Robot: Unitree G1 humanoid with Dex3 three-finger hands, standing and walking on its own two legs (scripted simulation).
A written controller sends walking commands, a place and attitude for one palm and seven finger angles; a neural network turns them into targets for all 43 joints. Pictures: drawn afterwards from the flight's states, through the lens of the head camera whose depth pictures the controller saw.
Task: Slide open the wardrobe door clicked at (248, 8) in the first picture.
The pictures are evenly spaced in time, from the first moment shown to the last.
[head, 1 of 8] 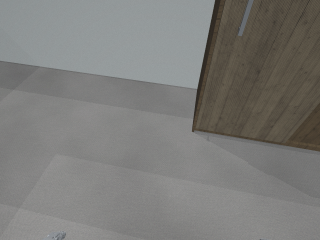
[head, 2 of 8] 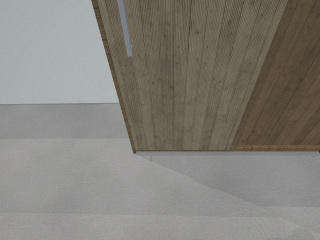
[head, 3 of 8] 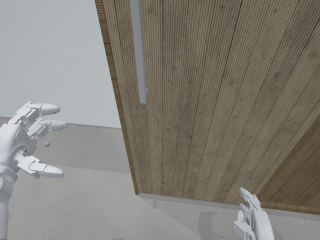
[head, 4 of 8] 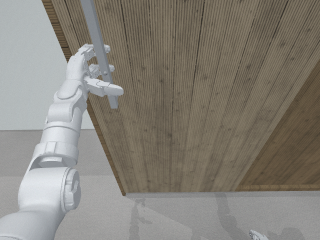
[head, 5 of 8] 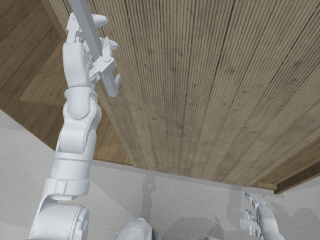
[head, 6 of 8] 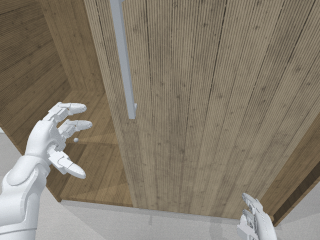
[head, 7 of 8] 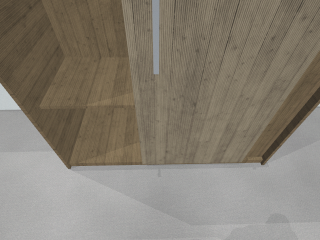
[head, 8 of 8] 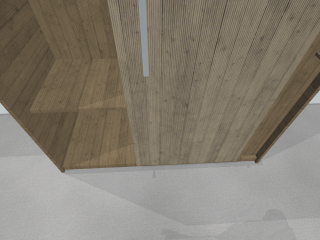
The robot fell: no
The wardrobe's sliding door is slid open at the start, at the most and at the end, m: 0.00 0.50 0.50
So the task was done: yes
